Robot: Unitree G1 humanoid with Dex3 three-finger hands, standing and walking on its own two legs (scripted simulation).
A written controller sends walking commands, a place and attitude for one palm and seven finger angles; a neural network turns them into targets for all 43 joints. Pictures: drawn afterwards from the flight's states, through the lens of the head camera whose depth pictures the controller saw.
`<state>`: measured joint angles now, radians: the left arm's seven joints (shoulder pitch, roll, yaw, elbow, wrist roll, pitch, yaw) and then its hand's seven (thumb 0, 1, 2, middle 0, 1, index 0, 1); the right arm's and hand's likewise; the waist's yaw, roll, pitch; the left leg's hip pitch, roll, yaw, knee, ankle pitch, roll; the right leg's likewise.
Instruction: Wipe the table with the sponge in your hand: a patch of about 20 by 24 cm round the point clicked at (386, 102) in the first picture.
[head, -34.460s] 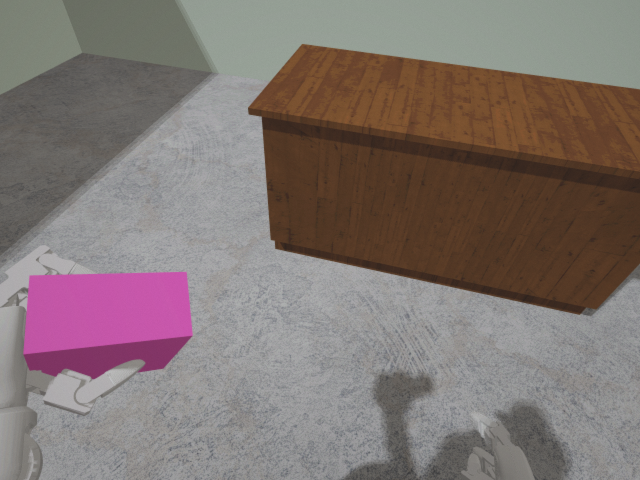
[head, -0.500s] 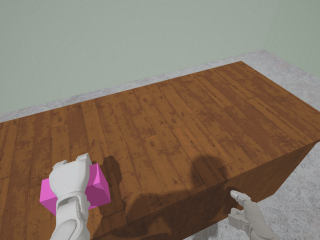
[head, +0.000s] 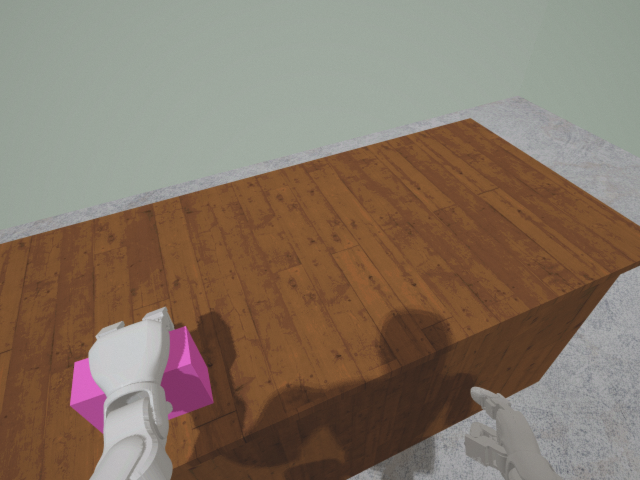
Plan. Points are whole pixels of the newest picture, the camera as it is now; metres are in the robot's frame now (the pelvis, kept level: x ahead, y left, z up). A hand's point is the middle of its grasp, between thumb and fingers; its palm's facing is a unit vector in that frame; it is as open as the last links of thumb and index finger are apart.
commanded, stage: slide across to the third lane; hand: left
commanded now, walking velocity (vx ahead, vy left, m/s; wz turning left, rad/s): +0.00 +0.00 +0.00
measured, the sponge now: (153, 390) +0.23 +0.27 -0.03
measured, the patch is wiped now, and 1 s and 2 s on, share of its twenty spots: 0.65 0.75 0.80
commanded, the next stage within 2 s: wipe forward along the third lane in 0.86 s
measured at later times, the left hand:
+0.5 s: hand (159, 367) +0.25 +0.25 +0.01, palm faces -0.02 -0.05 -1.00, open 10.1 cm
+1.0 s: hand (199, 350) +0.27 +0.21 +0.01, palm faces -0.01 -0.06 -1.00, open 10.1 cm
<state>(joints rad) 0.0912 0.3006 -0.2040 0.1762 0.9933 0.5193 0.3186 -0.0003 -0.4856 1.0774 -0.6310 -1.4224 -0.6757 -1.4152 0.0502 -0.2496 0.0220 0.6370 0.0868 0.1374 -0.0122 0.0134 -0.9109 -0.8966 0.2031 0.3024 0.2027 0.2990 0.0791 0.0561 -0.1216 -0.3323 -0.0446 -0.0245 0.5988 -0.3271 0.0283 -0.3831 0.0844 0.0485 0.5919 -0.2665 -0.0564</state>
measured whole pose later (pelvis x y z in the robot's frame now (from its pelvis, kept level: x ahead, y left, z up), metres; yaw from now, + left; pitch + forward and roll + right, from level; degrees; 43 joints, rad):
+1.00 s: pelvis -0.01 +0.00 +0.00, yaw +1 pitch +3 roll +0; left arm -0.14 0.21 -0.39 0.34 1.00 0.62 0.30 -0.01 -0.50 1.08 -0.67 -1.39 -0.71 -1.38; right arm 0.00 -0.22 0.03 0.65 0.09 0.20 0.00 0.01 -0.91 -0.90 0.20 0.30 0.20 0.30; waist 0.09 0.05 -0.13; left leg -0.34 -0.05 -0.04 0.61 -0.32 0.03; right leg -0.39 0.07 0.03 0.61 -0.27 -0.06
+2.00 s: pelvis -0.03 -0.03 -0.01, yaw -1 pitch +11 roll +0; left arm -0.57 0.36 -0.11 0.91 0.96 0.37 0.31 0.01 -0.55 1.10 -0.73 -1.33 -0.77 -1.33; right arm 0.17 -0.27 0.01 0.71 0.09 0.11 -0.07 0.01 -0.91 -0.90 0.20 0.30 0.20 0.30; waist -0.01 0.04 -0.15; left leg -0.56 -0.03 -0.06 0.67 -0.31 0.01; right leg -0.60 0.12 0.04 0.63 -0.22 -0.08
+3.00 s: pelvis +0.00 +0.03 -0.01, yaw -1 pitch +15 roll -2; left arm -0.74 0.34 -0.16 1.09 0.96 0.41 0.41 0.00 -0.52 1.10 -0.67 -1.40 -0.71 -1.41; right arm 0.24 -0.22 0.00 0.75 0.07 0.11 0.00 0.01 -0.91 -0.90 0.20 0.30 0.20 0.30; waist -0.03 0.03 -0.19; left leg -0.62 -0.06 -0.04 0.71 -0.34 0.07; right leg -0.63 0.09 0.05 0.61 -0.24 -0.01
